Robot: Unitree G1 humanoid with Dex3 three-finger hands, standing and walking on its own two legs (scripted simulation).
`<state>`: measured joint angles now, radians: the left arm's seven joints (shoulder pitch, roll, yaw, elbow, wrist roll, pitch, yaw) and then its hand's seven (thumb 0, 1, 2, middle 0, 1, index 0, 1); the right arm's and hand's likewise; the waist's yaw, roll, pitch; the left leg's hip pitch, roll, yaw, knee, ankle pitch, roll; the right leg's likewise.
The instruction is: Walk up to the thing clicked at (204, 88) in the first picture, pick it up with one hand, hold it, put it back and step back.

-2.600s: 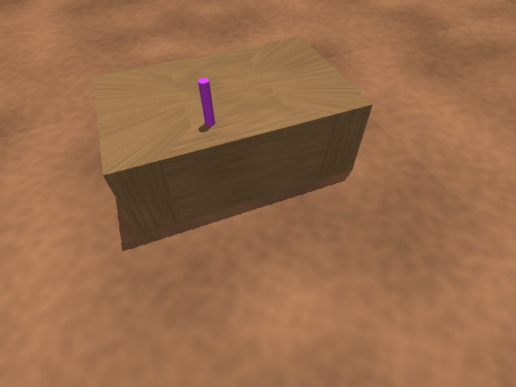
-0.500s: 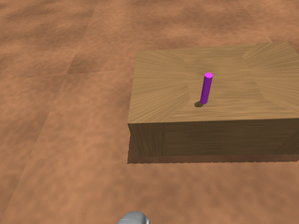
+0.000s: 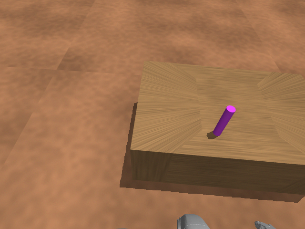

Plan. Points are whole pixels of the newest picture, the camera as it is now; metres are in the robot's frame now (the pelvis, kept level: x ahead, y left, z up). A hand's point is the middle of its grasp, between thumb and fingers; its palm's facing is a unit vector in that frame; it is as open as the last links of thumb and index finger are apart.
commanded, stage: walk up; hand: right
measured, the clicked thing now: (223, 121) +0.62 -0.35 -0.25
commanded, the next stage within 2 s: none
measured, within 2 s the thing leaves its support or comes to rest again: neither
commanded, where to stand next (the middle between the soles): +0.19 -0.03 m, yaw -3 degrees
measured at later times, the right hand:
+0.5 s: hand (249, 227) +0.15 -0.29 -0.17, palm faces -0.01 +0.95 -0.31, open 7.4 cm
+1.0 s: hand (240, 206) +0.21 -0.27 -0.14, palm faces -0.01 +0.93 -0.36, open 7.4 cm
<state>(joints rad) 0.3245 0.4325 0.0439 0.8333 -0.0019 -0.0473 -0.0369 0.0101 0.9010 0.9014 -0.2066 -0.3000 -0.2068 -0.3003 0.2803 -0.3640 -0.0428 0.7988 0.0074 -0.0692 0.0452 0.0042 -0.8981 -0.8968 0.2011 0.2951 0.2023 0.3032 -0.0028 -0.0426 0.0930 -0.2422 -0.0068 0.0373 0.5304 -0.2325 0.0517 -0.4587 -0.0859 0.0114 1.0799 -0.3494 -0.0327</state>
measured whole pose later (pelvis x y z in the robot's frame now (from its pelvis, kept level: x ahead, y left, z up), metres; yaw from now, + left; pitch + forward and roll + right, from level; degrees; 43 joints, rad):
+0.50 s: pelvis +0.09 -0.03 -0.01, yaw -2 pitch -3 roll +1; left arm 0.23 0.35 0.00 0.84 0.02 -0.05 -0.01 0.01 0.90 0.90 -0.21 -0.30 -0.21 -0.30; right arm 0.25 -0.40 -0.03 0.88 0.00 -0.01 0.01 0.01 -0.90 -0.90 0.20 0.29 0.20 0.30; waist 0.01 0.05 0.11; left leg -0.37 0.02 -0.01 0.84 -0.45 0.01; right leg -0.32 -0.03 -0.04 0.58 -0.21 -0.03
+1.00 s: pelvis +0.11 -0.01 +0.00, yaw -2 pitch -3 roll +0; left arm 0.19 0.36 0.01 1.11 0.00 0.01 -0.03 0.01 0.90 0.90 -0.21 -0.30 -0.21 -0.30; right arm 0.11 -0.36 0.00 1.06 0.00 -0.02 0.00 0.01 -0.90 -0.90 0.20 0.30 0.20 0.30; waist 0.03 -0.01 0.06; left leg -0.20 0.03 0.02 0.48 -0.23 -0.01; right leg -0.22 -0.02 -0.03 0.45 -0.17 0.01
